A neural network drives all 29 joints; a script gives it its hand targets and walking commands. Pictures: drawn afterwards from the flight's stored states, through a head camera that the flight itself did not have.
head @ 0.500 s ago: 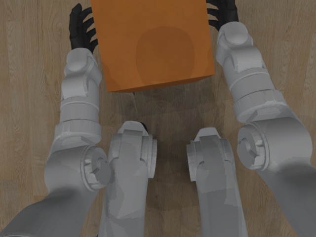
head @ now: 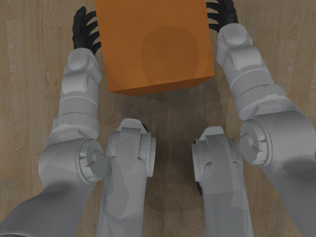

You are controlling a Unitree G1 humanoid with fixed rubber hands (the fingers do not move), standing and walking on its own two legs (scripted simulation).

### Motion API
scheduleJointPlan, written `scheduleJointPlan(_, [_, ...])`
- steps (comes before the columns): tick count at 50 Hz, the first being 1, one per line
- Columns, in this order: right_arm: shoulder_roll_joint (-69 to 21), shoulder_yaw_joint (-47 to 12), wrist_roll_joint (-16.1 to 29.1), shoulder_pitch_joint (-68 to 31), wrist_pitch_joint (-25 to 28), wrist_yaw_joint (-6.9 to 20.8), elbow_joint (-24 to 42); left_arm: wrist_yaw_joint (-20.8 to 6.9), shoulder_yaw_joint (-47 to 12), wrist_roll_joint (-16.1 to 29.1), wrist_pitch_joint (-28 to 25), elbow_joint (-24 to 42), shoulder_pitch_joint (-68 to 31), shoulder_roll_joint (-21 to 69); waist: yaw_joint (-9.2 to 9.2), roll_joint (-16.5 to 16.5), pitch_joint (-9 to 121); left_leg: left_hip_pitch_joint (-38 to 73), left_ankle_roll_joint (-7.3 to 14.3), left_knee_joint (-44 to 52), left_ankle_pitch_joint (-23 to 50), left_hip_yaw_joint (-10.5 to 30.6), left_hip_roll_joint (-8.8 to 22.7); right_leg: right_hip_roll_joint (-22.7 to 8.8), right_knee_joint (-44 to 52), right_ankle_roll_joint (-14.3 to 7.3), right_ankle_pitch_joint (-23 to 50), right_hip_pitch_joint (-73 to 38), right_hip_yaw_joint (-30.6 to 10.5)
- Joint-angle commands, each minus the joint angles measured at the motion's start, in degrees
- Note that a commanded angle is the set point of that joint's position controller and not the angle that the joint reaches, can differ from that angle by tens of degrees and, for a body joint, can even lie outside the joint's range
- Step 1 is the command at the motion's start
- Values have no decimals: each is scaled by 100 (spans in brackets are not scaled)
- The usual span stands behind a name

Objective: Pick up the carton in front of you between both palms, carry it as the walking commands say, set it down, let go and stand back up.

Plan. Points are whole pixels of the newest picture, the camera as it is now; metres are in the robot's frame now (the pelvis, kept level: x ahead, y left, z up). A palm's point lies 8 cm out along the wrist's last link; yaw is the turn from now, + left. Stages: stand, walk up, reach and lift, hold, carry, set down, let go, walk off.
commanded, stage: set down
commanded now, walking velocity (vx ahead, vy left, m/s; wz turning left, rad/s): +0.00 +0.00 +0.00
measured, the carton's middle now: (157, 49) +0.49 +0.07 -0.25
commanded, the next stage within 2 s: let go in 1.90 s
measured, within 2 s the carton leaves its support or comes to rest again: rests again in 0.58 s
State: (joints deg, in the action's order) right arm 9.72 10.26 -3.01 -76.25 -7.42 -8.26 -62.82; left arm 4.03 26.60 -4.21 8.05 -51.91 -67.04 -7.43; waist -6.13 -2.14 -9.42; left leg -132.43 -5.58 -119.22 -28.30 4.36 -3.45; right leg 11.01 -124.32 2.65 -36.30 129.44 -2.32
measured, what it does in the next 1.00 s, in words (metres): stands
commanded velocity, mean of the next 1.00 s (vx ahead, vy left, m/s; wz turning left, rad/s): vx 0.00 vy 0.00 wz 0.00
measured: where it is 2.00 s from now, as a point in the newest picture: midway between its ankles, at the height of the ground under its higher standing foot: (169, 169)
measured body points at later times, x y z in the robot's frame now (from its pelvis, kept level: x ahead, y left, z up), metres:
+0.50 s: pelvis -0.01 +0.00 -0.01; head +0.34 +0.01 +0.28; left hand +0.48 +0.23 -0.18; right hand +0.54 -0.08 -0.18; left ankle +0.13 +0.14 -0.35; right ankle +0.09 -0.11 -0.35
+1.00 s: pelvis -0.01 +0.01 -0.01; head +0.35 +0.02 +0.26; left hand +0.48 +0.27 -0.17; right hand +0.55 -0.11 -0.17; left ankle +0.13 +0.14 -0.35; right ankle +0.09 -0.10 -0.35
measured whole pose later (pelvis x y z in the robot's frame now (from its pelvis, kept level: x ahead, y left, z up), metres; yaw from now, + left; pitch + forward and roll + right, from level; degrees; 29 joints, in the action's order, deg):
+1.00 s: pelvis -0.01 +0.01 -0.01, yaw +1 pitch +38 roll +1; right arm 20.5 -0.1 8.9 -71.9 -3.9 -5.9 -52.3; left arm 5.3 12.9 14.0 -0.9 -53.9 -65.7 -17.4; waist -5.6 -0.1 -14.9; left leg -132.2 -1.9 -121.2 -27.3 1.0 -0.9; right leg 5.0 -126.4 1.9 -36.5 128.3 -1.7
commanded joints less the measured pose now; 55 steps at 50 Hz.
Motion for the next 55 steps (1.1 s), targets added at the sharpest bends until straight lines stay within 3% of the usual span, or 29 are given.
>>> scheduleJointPlan(1, [-4631,-1369,260,-2790,261,1315,575,-1338,-1984,313,-174,248,-3269,4122,-243,-391,5380,3071,313,420,1837,-892,-240,-27,1282,-205,1598,-1709,423])
scheduleJointPlan(19, [-3391,-572,-331,-2277,226,1417,-289,-1246,-1170,-108,-247,-702,-2851,2979,-18,-335,3903,2317,433,474,986,-700,-210,-128,1261,-317,880,-1187,318])
scheduleJointPlan(26, [-2653,-504,-351,-2219,285,1310,-302,-1130,-883,-171,-366,-873,-2615,2366,-41,-307,3868,2384,379,418,903,-743,-104,-224,1240,-277,821,-1394,276])
scheduleJointPlan(29, [-1067,-287,-275,-1943,383,976,-306,-792,-322,-171,-561,-1116,-1954,868,-100,-284,4020,2577,293,400,964,-818,22,-366,1252,-166,808,-1617,298])
scheduleJointPlan(31, [987,-217,-26,-1365,516,505,-240,-263,-3,2,-802,-1192,-1214,-1155,-124,-179,4157,2724,208,433,1061,-849,147,-535,1259,-88,865,-1769,239])
scheduleJointPlan(32, [1317,-300,159,-1361,559,365,-226,-88,-70,195,-918,-1212,-1203,-1472,-140,-150,4272,2775,199,438,1164,-815,179,-597,1258,-88,975,-1813,173])
scheduleJointPlan(34, [1405,-582,569,-1444,648,291,-129,35,-369,616,-1101,-1157,-1366,-1647,-204,-216,4518,2896,243,415,1462,-750,225,-678,1196,-68,1227,-1819,104])
scheduleJointPlan(38, [1185,-1147,1172,-1719,768,349,456,12,-952,1335,-1290,-1025,-1570,-1628,-348,-483,5094,2972,294,271,1988,-692,342,-766,1033,-27,1749,-2149,36])
scheduleJointPlan(43, [1473,-1211,1370,-1442,689,336,1151,25,-1239,1766,-1260,-475,-1277,-1765,-355,-501,6172,3721,284,265,2439,-661,379,-815,914,7,2021,-2894,162])
scheduleJointPlan(50, [1620,-800,1123,-924,343,174,2109,194,-1283,1794,-853,932,-596,-1831,-236,-342,7852,5220,274,716,2295,-836,185,-620,1234,-89,1515,-3603,579])
scheduleJointPlan(55, [1433,-438,866,-559,36,258,1896,246,-1151,1476,-473,1152,-345,-1454,-182,-100,6692,4778,241,1347,1453,-924,107,-552,1800,-177,739,-3034,641])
